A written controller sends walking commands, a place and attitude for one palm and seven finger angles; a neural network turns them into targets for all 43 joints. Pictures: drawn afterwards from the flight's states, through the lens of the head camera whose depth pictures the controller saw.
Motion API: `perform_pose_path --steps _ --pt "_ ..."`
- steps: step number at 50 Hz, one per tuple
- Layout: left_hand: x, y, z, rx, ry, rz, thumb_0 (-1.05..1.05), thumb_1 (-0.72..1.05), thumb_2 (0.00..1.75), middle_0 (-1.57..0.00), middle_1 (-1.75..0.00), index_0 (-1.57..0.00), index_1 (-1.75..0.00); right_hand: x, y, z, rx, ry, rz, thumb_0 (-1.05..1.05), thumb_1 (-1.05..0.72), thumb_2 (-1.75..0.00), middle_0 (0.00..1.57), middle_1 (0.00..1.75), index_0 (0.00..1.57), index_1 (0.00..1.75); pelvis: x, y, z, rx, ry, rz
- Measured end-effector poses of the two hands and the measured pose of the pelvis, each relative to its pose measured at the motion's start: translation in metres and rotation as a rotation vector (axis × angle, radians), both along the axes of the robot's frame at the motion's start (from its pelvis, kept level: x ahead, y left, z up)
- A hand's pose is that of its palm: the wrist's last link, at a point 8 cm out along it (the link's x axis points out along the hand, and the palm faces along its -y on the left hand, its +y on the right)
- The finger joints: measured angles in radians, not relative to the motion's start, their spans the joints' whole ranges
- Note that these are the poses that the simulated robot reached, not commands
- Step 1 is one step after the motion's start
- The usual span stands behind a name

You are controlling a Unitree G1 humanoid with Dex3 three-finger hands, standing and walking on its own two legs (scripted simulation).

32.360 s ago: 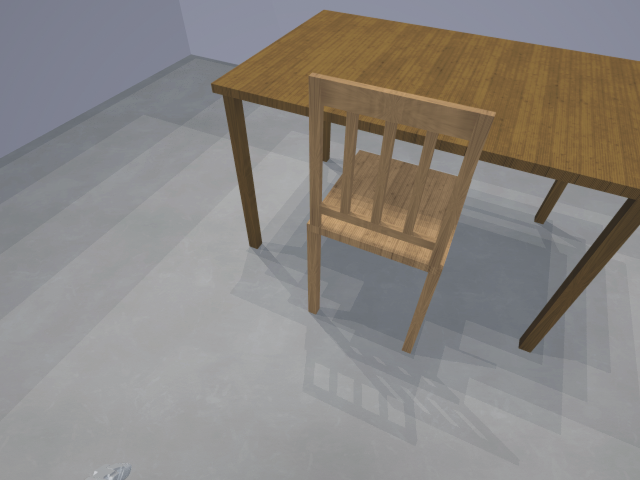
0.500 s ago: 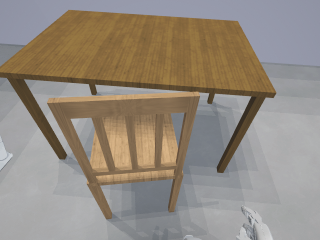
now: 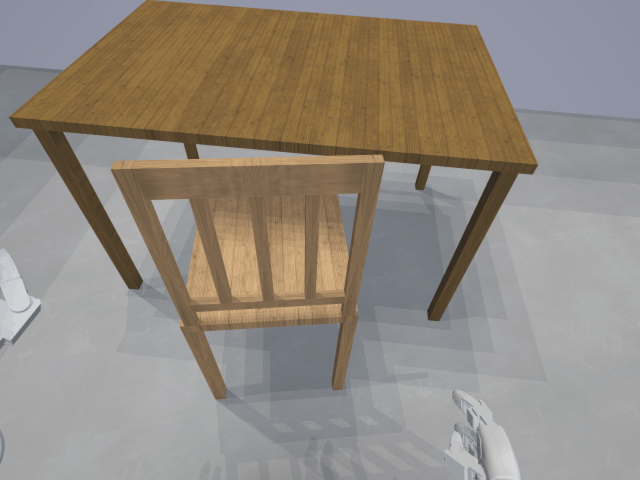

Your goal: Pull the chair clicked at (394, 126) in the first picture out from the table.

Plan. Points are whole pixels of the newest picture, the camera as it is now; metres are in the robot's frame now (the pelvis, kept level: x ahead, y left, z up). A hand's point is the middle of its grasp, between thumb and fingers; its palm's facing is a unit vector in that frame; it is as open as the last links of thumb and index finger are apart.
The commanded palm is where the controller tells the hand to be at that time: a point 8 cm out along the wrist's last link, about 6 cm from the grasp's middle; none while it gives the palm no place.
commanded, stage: step back with the hand held close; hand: left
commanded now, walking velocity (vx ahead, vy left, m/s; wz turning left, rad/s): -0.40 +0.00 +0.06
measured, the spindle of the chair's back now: (263, 253) +0.49 +0.16 -0.07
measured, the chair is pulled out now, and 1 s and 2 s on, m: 0.14 0.14 0.14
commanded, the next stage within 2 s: stop stepping back and stand still in 0.14 s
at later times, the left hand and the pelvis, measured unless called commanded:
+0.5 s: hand out of the picture +0.07 +0.24 +0.17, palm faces +0.46 -0.75 -0.47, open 7.5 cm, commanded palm +0.02 +0.28 +0.19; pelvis -0.12 -0.03 +0.00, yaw +1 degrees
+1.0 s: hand out of the picture +0.02 +0.22 +0.18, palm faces +0.48 -0.79 -0.38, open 7.5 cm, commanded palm -0.05 +0.26 +0.19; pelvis -0.18 -0.04 +0.01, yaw +0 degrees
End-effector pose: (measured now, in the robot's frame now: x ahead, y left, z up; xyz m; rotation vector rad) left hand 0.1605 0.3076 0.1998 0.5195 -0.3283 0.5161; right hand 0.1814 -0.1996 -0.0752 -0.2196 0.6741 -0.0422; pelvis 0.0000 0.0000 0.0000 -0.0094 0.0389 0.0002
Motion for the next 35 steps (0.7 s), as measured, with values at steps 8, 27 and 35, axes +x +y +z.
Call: perform_pose_path --steps 8,27,35 --pt "-0.021 -0.055 0.003 0.06 0.156 -0.194 0.02 0.88 0.89 -0.21 -0.3 -0.21 -0.3 -0.051 -0.051 0.017 -0.017 0.048 -0.111 0.01 -0.9 -0.9 0.2 0.3 0.21 0.3 -0.037 -0.023 0.017 0.05 0.035 -0.028" --pt "-0.148 -0.032 -0.005 0.032 0.064 -0.027 0.02 0.88 0.89 -0.21 -0.3 -0.21 -0.3 -0.17 -0.071 0.006 -0.098 0.057 -0.111 0.01 -0.9 -0.9 0.2 0.3 0.2 0.3 -0.123 -0.028 0.003 0.004 -0.074 0.03" --pt "-0.162 -0.029 -0.004 -0.012 -0.034 -0.043 0.02 0.88 0.9 -0.21 -0.3 -0.21 -0.3 -0.202 -0.059 0.0 -0.071 0.033 -0.115 0.02 -0.9 -0.9 0.2 0.3 0.21 0.3 -0.158 -0.022 -0.005 0.01 -0.095 0.014"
